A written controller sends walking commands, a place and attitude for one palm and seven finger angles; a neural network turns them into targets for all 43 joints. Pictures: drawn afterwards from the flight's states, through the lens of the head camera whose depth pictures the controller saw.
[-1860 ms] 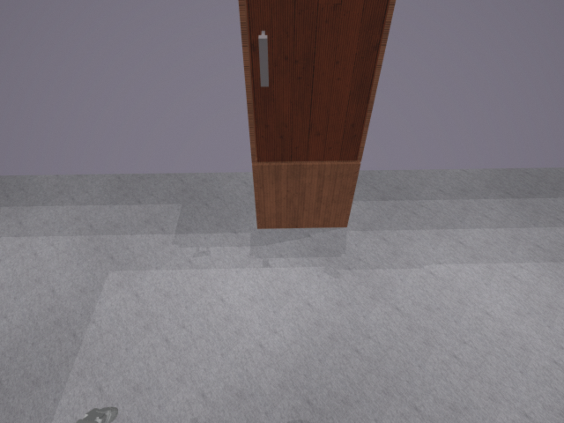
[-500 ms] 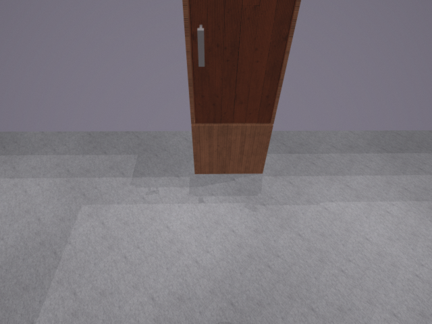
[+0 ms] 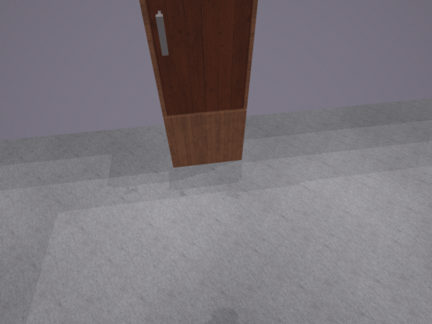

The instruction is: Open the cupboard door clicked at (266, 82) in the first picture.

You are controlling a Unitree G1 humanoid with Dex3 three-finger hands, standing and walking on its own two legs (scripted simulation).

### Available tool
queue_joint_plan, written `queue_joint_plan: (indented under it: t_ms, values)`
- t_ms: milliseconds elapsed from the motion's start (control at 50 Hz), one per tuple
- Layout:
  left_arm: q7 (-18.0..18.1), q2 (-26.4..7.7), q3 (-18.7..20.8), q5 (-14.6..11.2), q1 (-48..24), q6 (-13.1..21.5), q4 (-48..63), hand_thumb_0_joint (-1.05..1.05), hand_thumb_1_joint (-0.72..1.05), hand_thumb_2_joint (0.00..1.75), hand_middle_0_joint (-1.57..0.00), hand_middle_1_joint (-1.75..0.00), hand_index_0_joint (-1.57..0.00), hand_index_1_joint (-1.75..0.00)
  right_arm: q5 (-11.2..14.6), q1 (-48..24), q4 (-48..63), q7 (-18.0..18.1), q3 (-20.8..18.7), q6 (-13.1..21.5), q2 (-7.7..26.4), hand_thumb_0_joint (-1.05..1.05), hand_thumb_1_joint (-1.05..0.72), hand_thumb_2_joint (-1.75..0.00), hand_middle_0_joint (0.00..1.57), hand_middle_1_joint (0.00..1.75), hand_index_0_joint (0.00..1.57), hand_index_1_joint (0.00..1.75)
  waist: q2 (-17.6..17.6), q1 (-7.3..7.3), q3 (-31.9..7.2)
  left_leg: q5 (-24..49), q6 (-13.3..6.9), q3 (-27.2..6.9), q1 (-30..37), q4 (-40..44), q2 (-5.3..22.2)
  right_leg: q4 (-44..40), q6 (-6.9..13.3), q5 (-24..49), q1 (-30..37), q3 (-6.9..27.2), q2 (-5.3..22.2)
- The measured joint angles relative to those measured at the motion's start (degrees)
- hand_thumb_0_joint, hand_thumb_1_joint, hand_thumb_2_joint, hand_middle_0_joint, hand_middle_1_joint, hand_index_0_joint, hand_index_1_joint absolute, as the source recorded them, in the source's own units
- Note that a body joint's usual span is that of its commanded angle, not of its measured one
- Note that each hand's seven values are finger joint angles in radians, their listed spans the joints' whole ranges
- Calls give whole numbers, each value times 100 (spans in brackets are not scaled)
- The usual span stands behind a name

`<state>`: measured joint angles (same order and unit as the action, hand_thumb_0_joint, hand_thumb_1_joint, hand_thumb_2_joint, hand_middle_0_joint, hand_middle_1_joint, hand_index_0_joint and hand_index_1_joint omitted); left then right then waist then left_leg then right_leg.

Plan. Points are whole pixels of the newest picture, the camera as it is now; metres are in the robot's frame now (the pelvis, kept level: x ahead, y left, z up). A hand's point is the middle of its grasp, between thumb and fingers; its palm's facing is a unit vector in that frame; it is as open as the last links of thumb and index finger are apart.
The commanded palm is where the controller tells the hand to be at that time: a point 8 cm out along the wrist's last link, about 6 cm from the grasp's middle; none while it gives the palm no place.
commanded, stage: walk to a spot facing it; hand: left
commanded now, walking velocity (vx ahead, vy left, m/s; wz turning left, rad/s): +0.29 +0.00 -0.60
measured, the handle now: (162, 33) +1.02 +0.29 +0.06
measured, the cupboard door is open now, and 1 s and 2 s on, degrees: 0 0 0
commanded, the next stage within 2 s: turn to face it in 1.02 s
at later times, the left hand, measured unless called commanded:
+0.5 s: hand out of the picture +0.10 +0.19 -0.15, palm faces -0.09 -0.97 -0.20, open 7.4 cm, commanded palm none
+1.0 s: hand (189, 186) +0.50 +0.13 -0.16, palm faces -0.54 -0.82 -0.19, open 7.4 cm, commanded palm none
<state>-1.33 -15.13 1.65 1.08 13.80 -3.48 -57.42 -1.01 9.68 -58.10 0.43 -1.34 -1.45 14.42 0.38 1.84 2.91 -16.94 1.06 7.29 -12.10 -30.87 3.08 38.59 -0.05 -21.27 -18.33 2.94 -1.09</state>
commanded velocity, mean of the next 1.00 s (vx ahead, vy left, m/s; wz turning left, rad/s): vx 0.15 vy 0.00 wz -0.58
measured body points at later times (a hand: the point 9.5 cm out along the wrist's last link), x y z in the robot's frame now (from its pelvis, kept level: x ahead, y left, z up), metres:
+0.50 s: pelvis +0.14 +0.01 +0.01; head +0.16 +0.00 +0.46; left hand +0.11 +0.24 -0.14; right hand +0.21 -0.25 -0.13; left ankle +0.23 +0.12 -0.70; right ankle +0.02 -0.10 -0.73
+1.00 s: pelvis +0.29 +0.03 +0.00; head +0.33 +0.03 +0.45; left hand +0.53 +0.17 -0.14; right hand +0.13 -0.17 -0.14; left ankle +0.26 +0.11 -0.73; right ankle +0.28 -0.12 -0.68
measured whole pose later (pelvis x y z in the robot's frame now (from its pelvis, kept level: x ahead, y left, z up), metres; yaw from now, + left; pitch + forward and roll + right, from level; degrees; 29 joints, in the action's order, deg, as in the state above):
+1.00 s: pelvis +0.29 +0.03 +0.00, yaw -34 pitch +0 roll -1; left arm -1.9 -13.2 5.4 1.7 6.2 -4.1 -51.2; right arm -1.6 19.6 -57.9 1.9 -2.6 1.2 11.3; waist 1.3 -1.7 5.2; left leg -23.1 -2.6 21.0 -4.6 -28.4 4.4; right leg 52.9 -2.4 -14.5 -31.8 -5.1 4.0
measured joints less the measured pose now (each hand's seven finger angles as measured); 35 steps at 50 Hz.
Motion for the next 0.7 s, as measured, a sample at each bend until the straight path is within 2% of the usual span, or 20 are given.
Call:
queue_joint_plan:
  t_ms: [60,100,140,200,280,340,420,500,560,580,640,700]
  values:
    - [-87,169,49,29,294,45,82,1,91,90,-20,-30,-20,-30,-21,174,23,-45,-55,-39,4,1,-90,-90,20,30,20,30,-183,53,-99,-423,61,169,-66,-509,252,36,55,-176,126,-325,17]
    - [-40,268,60,51,463,188,132,1,91,90,-20,-30,-20,-30,-19,270,10,-57,-98,-114,7,1,-90,-90,20,30,20,30,-281,68,-166,-1204,78,-108,-537,-1625,266,114,265,86,73,-390,-92]
    - [38,386,59,22,645,305,146,1,91,90,-20,-30,-20,-30,-32,296,-15,-95,-118,-142,1,1,-91,-90,20,30,20,30,-308,120,-176,-1042,45,-390,-1027,-2620,144,-127,390,120,233,-368,-175]
    - [73,534,41,2,963,409,70,0,91,90,-20,-30,-20,-30,-56,225,73,-148,-152,-50,-26,1,-91,-90,20,29,20,30,-239,160,-196,-376,77,-465,-1566,-3201,90,-818,420,415,552,-128,-244]
    - [54,672,23,-3,1240,494,-81,1,91,90,-20,-30,-20,-30,-57,90,310,-159,-207,90,-64,1,-91,-90,20,29,20,30,-182,77,-208,333,189,-531,-2024,-3096,169,-1555,409,712,899,159,-279]
    - [65,721,41,5,1316,546,-127,1,91,90,-20,-30,-20,-30,-56,7,402,-145,-235,124,-84,1,-91,-90,20,29,20,30,-193,82,-209,570,251,-607,-2199,-2878,234,-1827,376,740,1086,318,-314]
    - [116,716,79,39,1326,593,-132,1,91,90,-20,-30,-20,-30,-43,-100,428,-134,-238,121,-132,1,-91,-90,20,29,20,30,-196,174,-224,500,282,-606,-2160,-2288,246,-1965,312,592,1318,516,-328]
    - [163,638,127,68,1305,584,-110,1,91,90,-20,-30,-20,-30,-9,-252,485,-134,-193,166,-244,1,-91,-90,20,29,20,30,-112,307,-232,197,215,-528,-1804,-1366,115,-1834,183,250,1506,770,-283]
    - [175,536,190,39,1333,546,-103,1,91,90,-20,-30,-20,-30,18,-347,614,-104,-93,320,-356,1,-91,-90,20,29,20,30,4,324,-240,430,73,-416,-1167,-260,-21,-1221,67,-265,1466,1015,-278]
    - [164,480,234,0,1278,508,-137,1,91,90,-20,-30,-20,-30,4,-395,641,-72,-62,405,-419,1,-91,-90,20,29,20,30,85,284,-199,516,-90,-315,-1113,-327,-40,-574,80,-429,1243,989,-282]
    - [132,289,339,-24,994,367,-198,1,91,90,-20,-30,-20,-30,-11,-350,716,-36,58,485,-584,1,-91,-90,20,29,20,30,254,225,-109,19,-316,78,-805,-596,48,1917,39,-737,203,386,-208]
    - [54,90,426,36,624,260,-51,1,91,90,-20,-30,-20,-30,-20,-74,641,31,100,501,-674,1,-91,-90,20,29,20,30,296,113,-111,-42,-313,297,-356,-233,105,3038,-75,-360,-621,-262,32]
